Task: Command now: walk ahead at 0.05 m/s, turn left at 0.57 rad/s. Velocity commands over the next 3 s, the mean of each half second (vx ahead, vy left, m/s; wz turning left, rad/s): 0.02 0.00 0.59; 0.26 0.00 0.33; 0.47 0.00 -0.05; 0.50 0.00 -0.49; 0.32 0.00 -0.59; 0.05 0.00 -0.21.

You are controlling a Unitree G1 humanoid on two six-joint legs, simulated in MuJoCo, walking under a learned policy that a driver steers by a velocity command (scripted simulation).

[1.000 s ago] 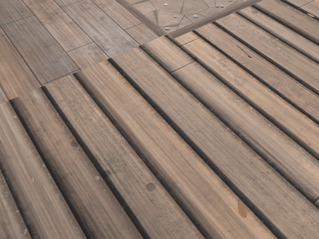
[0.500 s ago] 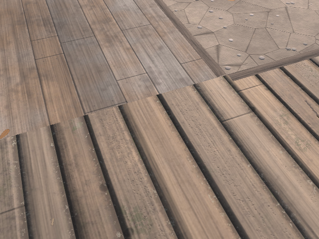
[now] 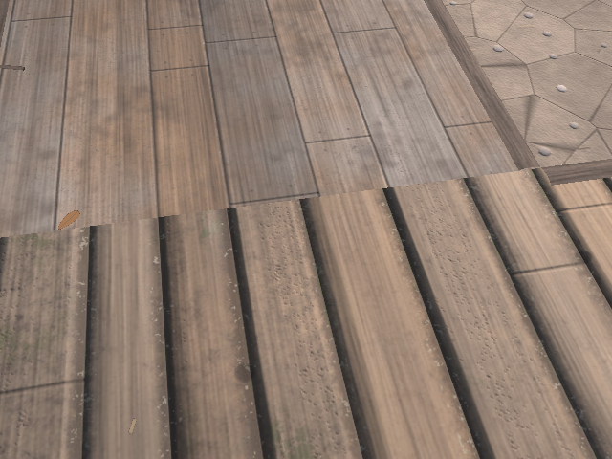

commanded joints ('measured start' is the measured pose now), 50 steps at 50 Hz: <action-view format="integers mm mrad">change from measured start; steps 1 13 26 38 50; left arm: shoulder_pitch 20 -4 49 15 -163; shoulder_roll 82 103 199 130 64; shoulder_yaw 23 42 78 64 20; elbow -60 -124 -123 -107 -156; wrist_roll -4 4 -20 -10 -27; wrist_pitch -16 -25 4 -64 -93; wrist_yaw -2 -18 -30 -72 -106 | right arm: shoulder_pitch -11 81 -46 97 234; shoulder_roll -153 -157 -85 -115 -152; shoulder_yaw -41 -60 -30 -16 -27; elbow -83 -85 -188 -111 20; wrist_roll -1 4 19 -9 13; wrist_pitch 2 32 50 -62 -75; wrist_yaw -15 -8 37 19 17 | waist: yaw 10 -3 69 12 -67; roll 152 -104 -193 146 98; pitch -144 -99 -95 -2 84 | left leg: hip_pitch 123 -250 -13 355 416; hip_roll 240 46 140 333 359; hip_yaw -312 -24 173 -197 -66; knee -149 763 265 -313 -305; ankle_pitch -161 -358 -273 -272 -26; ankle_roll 137 -141 -127 133 133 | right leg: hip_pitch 64 456 494 -189 -136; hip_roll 31 -266 -305 -85 -48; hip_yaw -16 123 -91 -106 -123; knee -77 -508 -503 173 -275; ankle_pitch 17 470 460 131 313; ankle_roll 1 -257 -279 -65 -57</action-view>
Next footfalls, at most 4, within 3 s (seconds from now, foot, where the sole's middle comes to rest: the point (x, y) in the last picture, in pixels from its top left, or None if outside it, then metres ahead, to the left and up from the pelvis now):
0.16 right None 0.10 -0.15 -0.77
0.60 left None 0.02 0.10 -0.77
1.14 right None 0.40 0.02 -0.77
1.64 left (141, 395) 0.58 0.35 -0.77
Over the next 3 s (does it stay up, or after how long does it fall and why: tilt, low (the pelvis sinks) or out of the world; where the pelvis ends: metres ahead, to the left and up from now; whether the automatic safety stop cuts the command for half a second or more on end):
stays up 0.93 0.20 0.00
